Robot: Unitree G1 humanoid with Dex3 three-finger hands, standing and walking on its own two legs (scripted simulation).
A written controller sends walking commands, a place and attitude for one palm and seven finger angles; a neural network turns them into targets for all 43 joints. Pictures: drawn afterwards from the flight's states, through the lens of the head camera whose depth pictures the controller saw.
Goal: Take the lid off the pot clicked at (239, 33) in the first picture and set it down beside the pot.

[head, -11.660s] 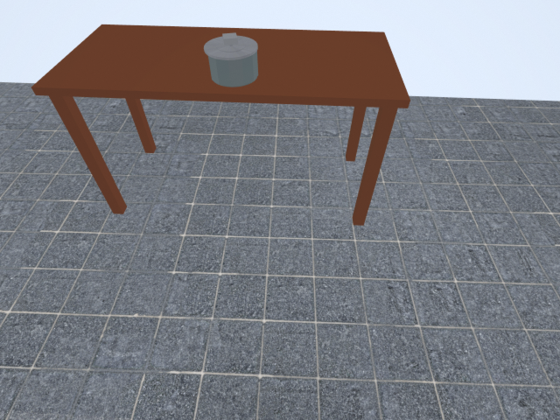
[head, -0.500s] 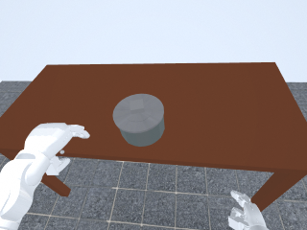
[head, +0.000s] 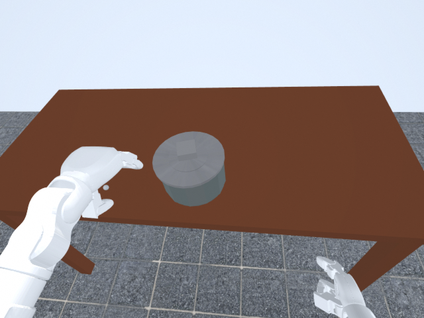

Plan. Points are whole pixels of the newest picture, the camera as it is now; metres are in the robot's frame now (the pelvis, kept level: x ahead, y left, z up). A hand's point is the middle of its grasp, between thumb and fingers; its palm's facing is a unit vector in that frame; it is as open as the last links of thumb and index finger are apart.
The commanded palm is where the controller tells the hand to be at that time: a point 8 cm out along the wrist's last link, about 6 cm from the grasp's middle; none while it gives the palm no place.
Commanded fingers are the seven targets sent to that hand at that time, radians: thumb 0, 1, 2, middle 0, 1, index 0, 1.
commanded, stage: move the open hand above the knob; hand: left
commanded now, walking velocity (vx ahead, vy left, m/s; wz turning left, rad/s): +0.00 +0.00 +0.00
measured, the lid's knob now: (186, 150) +0.48 +0.11 +0.03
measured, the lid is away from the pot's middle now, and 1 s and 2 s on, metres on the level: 0.00 0.00 0.00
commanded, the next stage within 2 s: none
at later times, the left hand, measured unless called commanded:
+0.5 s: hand (141, 181) +0.34 +0.17 +0.08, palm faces -0.29 -0.03 -0.96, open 10.1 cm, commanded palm +0.35 +0.19 +0.16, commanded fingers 0.00 -0.27 1.36 -0.82 -0.08 -0.82 -0.08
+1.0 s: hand (154, 148) +0.42 +0.16 +0.09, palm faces -0.26 -0.06 -0.96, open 10.1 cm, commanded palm +0.40 +0.15 +0.16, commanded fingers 0.00 -0.27 1.36 -0.82 -0.08 -0.82 -0.08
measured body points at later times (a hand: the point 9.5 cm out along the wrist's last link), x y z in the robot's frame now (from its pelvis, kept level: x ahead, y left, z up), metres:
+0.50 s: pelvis +0.01 -0.01 +0.00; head +0.03 -0.06 +0.44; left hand +0.35 +0.17 +0.14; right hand +0.21 -0.23 -0.11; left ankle -0.02 +0.10 -0.74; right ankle +0.02 -0.13 -0.74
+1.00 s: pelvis +0.02 -0.01 +0.00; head +0.04 -0.05 +0.44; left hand +0.43 +0.16 +0.15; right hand +0.17 -0.25 -0.13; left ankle -0.01 +0.10 -0.74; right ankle +0.02 -0.13 -0.74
